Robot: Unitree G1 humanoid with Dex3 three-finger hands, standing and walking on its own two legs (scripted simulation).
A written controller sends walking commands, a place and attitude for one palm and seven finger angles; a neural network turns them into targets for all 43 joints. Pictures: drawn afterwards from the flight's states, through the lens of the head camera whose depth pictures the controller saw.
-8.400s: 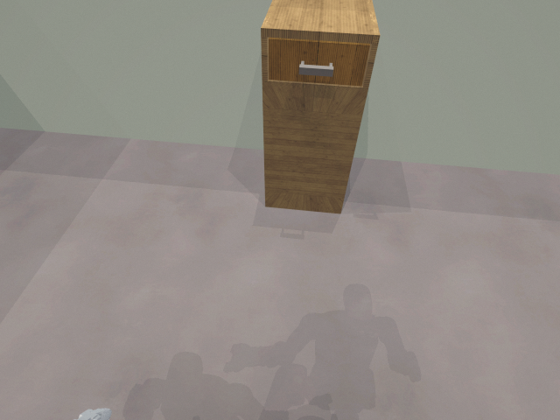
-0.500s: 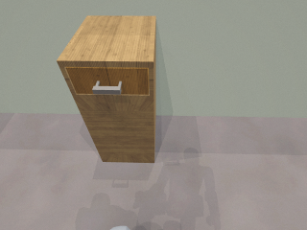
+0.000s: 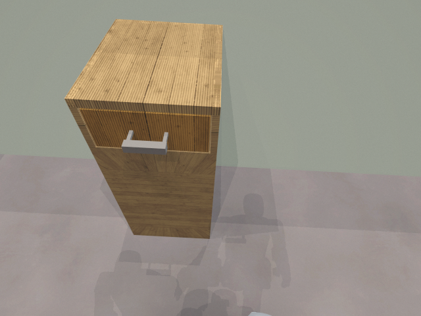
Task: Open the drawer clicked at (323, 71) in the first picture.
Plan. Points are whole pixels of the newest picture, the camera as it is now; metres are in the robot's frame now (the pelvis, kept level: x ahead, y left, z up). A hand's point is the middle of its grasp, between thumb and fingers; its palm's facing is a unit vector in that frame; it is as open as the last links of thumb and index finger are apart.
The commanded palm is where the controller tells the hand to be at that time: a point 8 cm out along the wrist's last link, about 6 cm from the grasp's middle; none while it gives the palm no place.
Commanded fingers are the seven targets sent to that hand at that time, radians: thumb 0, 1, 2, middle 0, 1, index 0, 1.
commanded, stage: come to a stop and stand still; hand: left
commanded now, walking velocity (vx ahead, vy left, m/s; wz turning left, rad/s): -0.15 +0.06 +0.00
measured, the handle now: (146, 141) +0.52 +0.21 -0.03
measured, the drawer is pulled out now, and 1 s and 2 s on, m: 0.00 0.00 0.00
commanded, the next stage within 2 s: look again from close up in 1.56 s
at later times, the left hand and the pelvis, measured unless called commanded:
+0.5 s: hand out of the picture +0.03 +0.13 -0.14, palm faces +0.08 -0.96 -0.28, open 7.4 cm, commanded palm none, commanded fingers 0.00 0.90 0.90 -0.20 -0.30 -0.20 -0.30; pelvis -0.02 -0.06 +0.01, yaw +1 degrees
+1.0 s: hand out of the picture -0.03 +0.15 -0.18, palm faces +0.05 -0.99 -0.16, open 7.4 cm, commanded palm none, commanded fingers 0.00 0.90 0.90 -0.20 -0.30 -0.20 -0.30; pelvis -0.01 -0.01 +0.00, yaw +1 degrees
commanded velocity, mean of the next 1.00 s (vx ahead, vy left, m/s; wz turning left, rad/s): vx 0.01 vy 0.08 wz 0.00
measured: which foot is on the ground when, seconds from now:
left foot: down 0.00-0.14, up 0.16-0.64, down 0.66-1.00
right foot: up 0.00-0.12, down 0.14-1.00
